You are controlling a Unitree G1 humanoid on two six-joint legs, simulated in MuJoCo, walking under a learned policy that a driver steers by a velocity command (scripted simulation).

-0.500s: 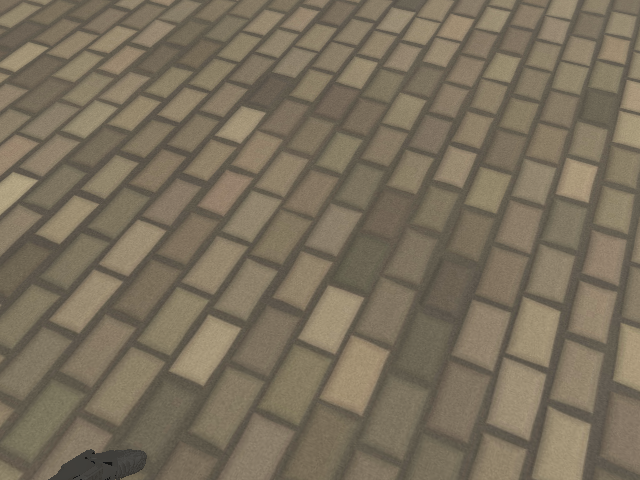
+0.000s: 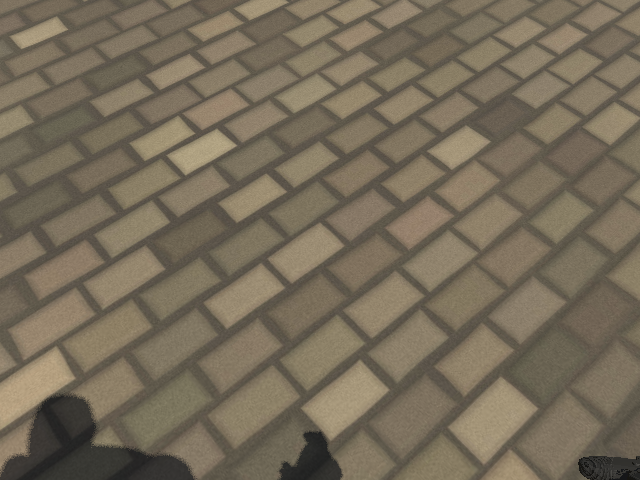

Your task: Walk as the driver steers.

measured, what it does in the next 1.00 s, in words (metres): walks ahead, turning left: right foot, then left foot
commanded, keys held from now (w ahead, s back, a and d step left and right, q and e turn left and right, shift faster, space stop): w+q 1.00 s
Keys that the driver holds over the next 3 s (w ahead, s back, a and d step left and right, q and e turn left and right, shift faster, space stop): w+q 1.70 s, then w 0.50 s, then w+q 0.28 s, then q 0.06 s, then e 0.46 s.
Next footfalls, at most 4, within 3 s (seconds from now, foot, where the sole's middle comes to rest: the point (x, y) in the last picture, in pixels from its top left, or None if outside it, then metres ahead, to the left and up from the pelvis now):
0.42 right None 0.42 -0.10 -0.75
0.94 left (220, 399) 0.57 0.25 -0.75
1.42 right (227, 262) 0.92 0.28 -0.75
1.94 left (62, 288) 0.83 0.66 -0.75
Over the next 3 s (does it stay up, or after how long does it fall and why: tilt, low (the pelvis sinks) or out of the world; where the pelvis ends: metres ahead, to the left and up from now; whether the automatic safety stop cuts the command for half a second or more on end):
stays up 1.02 0.89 0.02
